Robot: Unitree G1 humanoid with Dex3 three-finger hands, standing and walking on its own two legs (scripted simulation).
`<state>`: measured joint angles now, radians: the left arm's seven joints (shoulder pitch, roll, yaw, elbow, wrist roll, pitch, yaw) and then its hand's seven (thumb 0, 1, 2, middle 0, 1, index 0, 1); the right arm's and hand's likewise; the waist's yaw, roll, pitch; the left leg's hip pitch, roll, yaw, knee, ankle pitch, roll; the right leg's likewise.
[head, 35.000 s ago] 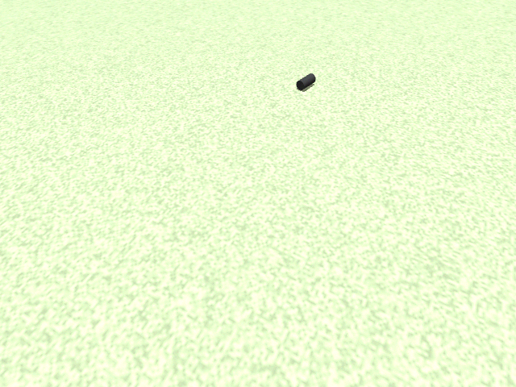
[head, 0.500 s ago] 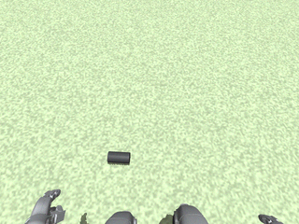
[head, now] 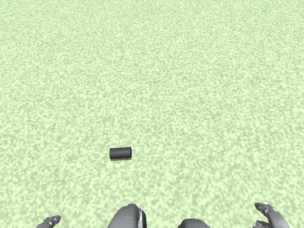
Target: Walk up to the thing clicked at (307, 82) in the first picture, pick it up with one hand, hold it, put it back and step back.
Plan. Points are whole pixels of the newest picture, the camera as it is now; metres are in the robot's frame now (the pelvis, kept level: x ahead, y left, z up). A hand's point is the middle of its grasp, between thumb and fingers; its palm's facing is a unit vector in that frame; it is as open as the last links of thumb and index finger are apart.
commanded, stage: step back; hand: left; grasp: from above
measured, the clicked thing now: (120, 152) +0.58 +0.25 -0.71
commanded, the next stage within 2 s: none
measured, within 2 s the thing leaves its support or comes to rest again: neither
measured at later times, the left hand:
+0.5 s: hand out of the picture -0.04 +0.27 -0.14, palm faces +0.09 -0.93 -0.36, open 7.3 cm
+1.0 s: hand out of the picture -0.23 +0.25 -0.13, palm faces +0.09 -0.90 -0.43, open 7.4 cm
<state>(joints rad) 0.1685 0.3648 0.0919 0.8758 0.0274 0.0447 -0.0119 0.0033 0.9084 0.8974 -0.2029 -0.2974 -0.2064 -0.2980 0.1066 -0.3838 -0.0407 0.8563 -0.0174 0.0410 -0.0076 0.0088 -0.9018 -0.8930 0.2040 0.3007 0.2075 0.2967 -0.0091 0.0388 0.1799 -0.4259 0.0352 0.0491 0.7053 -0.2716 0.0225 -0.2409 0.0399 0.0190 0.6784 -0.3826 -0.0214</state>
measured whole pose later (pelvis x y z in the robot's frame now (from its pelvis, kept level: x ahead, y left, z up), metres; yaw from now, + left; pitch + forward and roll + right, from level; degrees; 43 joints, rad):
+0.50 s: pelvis -0.14 +0.00 +0.01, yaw +5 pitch -2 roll -1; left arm 0.13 0.39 0.09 0.80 0.01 0.07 0.01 0.00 0.91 0.90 -0.20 -0.30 -0.21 -0.30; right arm 0.17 -0.36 -0.03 0.86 -0.03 0.02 -0.01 0.01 -0.90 -0.89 0.20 0.30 0.21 0.30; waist 0.00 -0.03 0.17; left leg -0.30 0.01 -0.03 0.61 -0.27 0.03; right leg -0.46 0.11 0.13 1.18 -0.52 0.00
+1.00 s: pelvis -0.32 -0.04 +0.00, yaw +7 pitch -2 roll +1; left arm 0.14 0.39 0.07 0.77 0.04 0.05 0.01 0.01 0.90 0.90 -0.21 -0.30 -0.21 -0.30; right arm 0.22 -0.40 -0.05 0.88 -0.02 0.04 -0.01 0.01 -0.91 -0.89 0.20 0.30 0.20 0.30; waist 0.00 -0.01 0.17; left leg -0.26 -0.04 -0.03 0.68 -0.39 0.00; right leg -0.41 -0.06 -0.03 0.72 -0.27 0.01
